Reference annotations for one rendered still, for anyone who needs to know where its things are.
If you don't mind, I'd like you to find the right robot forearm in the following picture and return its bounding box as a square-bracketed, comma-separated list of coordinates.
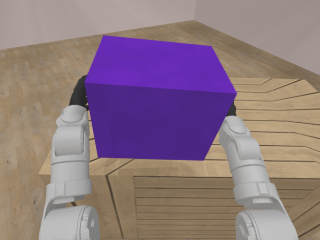
[218, 115, 299, 240]

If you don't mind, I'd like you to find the left robot forearm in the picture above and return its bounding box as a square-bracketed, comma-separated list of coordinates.
[38, 105, 92, 240]

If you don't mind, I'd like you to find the carton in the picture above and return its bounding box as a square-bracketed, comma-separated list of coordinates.
[84, 35, 237, 161]

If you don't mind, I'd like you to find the left robot hand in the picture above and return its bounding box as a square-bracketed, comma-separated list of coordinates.
[69, 75, 89, 111]

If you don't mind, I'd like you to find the pedestal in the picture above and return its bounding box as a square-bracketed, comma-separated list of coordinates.
[38, 77, 320, 239]

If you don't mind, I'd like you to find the robot right upper arm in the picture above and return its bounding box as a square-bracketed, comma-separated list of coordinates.
[235, 209, 298, 240]

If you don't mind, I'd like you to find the robot left upper arm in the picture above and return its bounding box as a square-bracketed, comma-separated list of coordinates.
[39, 204, 100, 240]

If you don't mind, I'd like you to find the right robot hand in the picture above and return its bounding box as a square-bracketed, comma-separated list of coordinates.
[226, 101, 237, 117]

